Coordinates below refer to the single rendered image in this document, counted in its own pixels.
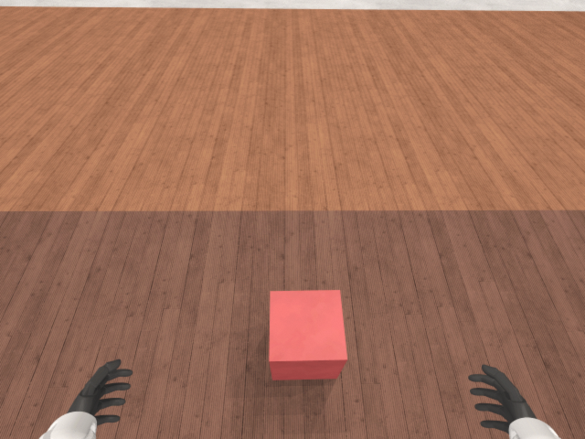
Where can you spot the robot right hand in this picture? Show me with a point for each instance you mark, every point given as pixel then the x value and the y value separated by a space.
pixel 513 407

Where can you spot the robot right forearm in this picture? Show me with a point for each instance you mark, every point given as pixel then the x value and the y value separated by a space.
pixel 531 428

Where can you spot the robot left hand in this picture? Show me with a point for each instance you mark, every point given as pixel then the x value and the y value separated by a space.
pixel 88 399

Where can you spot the robot left forearm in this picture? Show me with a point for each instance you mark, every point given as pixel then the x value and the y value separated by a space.
pixel 72 425

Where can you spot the carton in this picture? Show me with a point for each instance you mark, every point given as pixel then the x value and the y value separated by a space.
pixel 307 335

